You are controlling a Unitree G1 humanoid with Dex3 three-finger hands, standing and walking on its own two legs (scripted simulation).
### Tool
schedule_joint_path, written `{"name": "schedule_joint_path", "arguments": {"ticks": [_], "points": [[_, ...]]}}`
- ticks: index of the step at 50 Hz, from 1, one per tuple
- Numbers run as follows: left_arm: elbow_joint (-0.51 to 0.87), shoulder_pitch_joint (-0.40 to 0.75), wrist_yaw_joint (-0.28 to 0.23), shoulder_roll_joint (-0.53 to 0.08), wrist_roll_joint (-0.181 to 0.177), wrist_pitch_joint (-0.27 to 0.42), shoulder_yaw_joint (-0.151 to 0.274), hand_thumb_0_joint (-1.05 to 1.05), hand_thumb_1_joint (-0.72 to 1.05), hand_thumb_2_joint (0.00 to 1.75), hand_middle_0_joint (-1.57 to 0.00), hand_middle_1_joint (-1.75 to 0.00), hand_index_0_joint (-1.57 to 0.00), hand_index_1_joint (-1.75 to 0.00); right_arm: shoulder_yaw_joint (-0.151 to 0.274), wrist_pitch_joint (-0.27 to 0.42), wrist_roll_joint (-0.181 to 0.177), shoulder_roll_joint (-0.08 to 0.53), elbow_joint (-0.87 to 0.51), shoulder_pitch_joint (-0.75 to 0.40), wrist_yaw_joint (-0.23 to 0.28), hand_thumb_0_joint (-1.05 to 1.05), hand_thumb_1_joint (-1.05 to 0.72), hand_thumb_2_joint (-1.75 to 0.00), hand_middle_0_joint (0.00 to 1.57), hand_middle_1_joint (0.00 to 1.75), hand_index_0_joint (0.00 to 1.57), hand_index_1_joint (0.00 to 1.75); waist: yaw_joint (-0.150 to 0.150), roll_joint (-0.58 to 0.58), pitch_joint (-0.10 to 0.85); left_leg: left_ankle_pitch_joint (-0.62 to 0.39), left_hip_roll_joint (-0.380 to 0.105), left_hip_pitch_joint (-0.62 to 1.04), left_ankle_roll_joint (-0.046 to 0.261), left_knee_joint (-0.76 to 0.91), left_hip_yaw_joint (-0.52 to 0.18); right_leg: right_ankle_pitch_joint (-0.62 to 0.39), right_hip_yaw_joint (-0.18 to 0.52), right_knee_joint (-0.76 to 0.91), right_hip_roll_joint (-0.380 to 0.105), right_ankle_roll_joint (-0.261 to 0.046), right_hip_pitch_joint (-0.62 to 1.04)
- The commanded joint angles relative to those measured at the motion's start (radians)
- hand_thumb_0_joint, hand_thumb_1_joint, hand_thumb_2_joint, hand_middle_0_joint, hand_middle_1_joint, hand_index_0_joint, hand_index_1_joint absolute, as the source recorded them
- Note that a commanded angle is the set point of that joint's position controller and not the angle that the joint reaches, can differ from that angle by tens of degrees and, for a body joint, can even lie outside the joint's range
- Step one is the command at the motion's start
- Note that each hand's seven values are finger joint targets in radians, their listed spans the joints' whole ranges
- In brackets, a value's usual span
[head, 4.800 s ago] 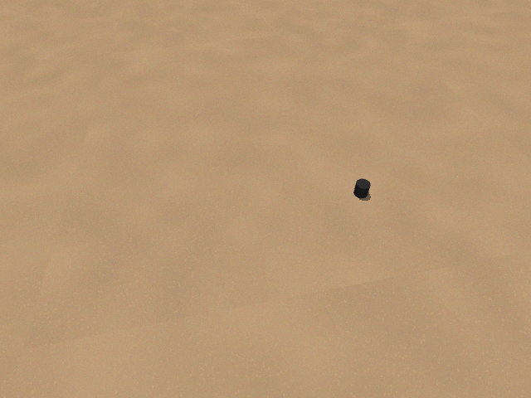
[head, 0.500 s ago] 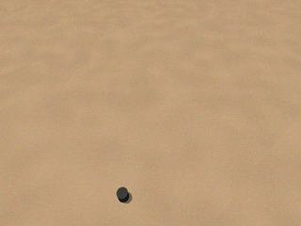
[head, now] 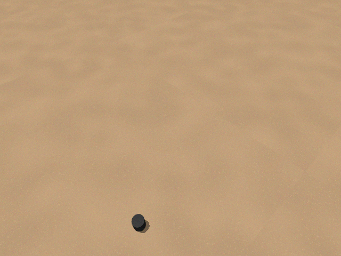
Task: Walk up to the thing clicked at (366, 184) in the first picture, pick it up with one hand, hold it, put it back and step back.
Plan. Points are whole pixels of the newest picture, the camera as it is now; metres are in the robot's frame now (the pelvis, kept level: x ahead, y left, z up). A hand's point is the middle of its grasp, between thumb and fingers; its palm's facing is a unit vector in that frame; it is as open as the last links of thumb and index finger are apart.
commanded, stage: stand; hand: left
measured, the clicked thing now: (138, 222) +0.44 +0.22 -0.75
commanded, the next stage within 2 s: none
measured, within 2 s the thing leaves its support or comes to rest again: neither
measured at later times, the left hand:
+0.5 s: hand out of the picture +0.07 +0.25 -0.16, palm faces -0.01 -0.94 -0.34, open 7.4 cm
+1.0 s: hand out of the picture +0.07 +0.25 -0.16, palm faces -0.02 -0.94 -0.34, open 7.4 cm
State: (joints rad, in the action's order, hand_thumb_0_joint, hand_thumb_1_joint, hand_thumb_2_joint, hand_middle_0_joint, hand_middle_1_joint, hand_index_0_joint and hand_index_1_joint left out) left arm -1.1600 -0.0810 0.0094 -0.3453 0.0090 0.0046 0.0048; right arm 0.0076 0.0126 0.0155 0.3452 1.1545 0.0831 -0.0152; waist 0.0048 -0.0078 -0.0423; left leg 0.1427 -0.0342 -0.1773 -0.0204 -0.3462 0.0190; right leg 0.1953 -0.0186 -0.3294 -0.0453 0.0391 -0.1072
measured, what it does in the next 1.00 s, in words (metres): stands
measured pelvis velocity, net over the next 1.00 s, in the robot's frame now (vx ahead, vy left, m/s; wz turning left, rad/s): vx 0.01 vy -0.01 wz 0.01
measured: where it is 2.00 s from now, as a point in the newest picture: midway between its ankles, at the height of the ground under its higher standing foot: outside the picture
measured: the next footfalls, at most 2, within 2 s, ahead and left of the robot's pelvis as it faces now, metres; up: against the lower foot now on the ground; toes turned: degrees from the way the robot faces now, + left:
none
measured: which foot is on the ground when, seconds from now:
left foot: down 0.00-1.00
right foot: down 0.00-1.00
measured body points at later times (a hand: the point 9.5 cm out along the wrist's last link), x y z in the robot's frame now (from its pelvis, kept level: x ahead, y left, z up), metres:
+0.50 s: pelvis +0.00 -0.01 +0.00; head +0.01 -0.01 +0.45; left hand +0.07 +0.30 -0.13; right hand +0.10 -0.31 -0.13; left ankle +0.03 +0.13 -0.75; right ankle -0.01 -0.14 -0.75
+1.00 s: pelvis +0.01 -0.01 +0.00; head +0.02 -0.01 +0.45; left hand +0.07 +0.30 -0.13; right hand +0.09 -0.31 -0.14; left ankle +0.03 +0.13 -0.75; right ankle -0.01 -0.14 -0.75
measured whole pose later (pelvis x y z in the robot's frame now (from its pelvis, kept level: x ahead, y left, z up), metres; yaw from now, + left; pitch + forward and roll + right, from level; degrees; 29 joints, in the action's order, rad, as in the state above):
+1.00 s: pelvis +0.01 -0.01 +0.00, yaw +0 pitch -2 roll +0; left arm -1.14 -0.12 0.01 -0.35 0.01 0.00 0.00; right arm 0.01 0.01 0.01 0.35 1.14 0.10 -0.01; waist 0.00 -0.01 -0.05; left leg 0.15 -0.04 -0.16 -0.03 -0.34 0.01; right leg 0.21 -0.03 -0.32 -0.04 0.03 -0.08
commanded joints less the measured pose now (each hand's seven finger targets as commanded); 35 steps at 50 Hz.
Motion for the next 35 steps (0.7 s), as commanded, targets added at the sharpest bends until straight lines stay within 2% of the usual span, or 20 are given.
{"name": "schedule_joint_path", "arguments": {"ticks": [1,3,5,9,18,21,24,29,35], "points": [[0.058,0.037,-0.013,-0.211,0.002,0.024,0.041,0.00,0.90,0.90,-0.20,-0.30,-0.20,-0.30,0.035,0.022,-0.005,0.219,-0.061,-0.048,0.017,0.00,-0.90,-0.90,0.20,0.30,0.20,0.30,0.001,0.005,0.083,-0.095,-0.105,0.043,0.028,0.061,-0.097,-0.100,0.071,0.053,-0.093,-0.044,-0.002],[0.061,0.031,-0.014,-0.210,0.000,0.026,0.039,0.00,0.90,0.90,-0.20,-0.30,-0.20,-0.30,0.037,0.022,-0.007,0.221,-0.063,-0.064,0.016,0.00,-0.90,-0.90,0.20,0.30,0.20,0.30,-0.002,0.002,0.093,-0.136,-0.107,0.076,0.028,0.048,-0.096,-0.119,0.070,0.054,-0.094,-0.043,-0.011],[0.063,0.028,-0.014,-0.212,0.001,0.028,0.037,0.00,0.90,0.90,-0.20,-0.30,-0.20,-0.30,0.038,0.020,-0.007,0.223,-0.064,-0.064,0.016,0.00,-0.90,-0.90,0.20,0.30,0.20,0.30,-0.001,0.011,0.094,-0.118,-0.106,0.082,0.029,0.045,-0.094,-0.105,0.070,0.062,-0.094,-0.042,-0.017],[0.066,0.026,-0.016,-0.223,0.001,0.028,0.039,0.00,0.90,0.90,-0.20,-0.30,-0.20,-0.30,0.035,0.019,-0.008,0.218,-0.065,-0.058,0.016,0.00,-0.90,-0.90,0.20,0.30,0.20,0.30,0.003,0.016,0.104,-0.158,-0.106,0.088,0.030,0.042,-0.091,-0.150,0.070,0.058,-0.099,-0.041,0.000],[0.069,0.016,-0.017,-0.219,0.004,0.026,0.037,0.00,0.90,0.90,-0.20,-0.30,-0.20,-0.30,0.034,0.013,-0.008,0.217,-0.069,-0.061,0.016,0.00,-0.90,-0.90,0.20,0.30,0.20,0.30,0.000,0.013,0.072,-0.100,-0.102,0.070,0.030,0.047,-0.087,-0.105,0.069,0.074,-0.098,-0.044,-0.014],[0.071,0.014,-0.016,-0.225,-0.001,0.028,0.038,0.00,0.90,0.90,-0.20,-0.30,-0.20,-0.30,0.032,0.016,-0.007,0.217,-0.067,-0.056,0.015,0.00,-0.90,-0.90,0.20,0.30,0.20,0.30,0.000,0.005,0.070,-0.118,-0.101,0.069,0.026,0.052,-0.091,-0.115,0.073,0.071,-0.098,-0.043,-0.006],[0.069,0.011,-0.017,-0.219,0.003,0.025,0.039,0.00,0.90,0.90,-0.20,-0.30,-0.20,-0.30,0.033,0.012,-0.009,0.219,-0.070,-0.058,0.015,0.00,-0.90,-0.90,0.20,0.30,0.20,0.30,-0.002,0.002,0.059,-0.067,-0.100,0.059,0.029,0.055,-0.093,-0.081,0.070,0.079,-0.097,-0.045,-0.009],[0.074,0.009,-0.016,-0.223,0.004,0.023,0.044,0.00,0.90,0.90,-0.20,-0.30,-0.20,-0.30,0.031,0.017,-0.006,0.217,-0.072,-0.048,0.017,0.00,-0.90,-0.90,0.20,0.30,0.20,0.30,-0.005,0.004,0.075,-0.119,-0.106,0.067,0.029,0.059,-0.094,-0.110,0.068,0.062,-0.098,-0.048,0.008],[0.074,0.007,-0.013,-0.220,0.003,0.018,0.042,0.00,0.90,0.90,-0.20,-0.30,-0.20,-0.30,0.032,0.016,-0.008,0.221,-0.068,-0.038,0.017,0.00,-0.90,-0.90,0.20,0.30,0.20,0.30,-0.003,0.005,0.050,-0.033,-0.098,0.049,0.025,0.077,-0.101,-0.046,0.068,0.071,-0.093,-0.051,-0.013]]}}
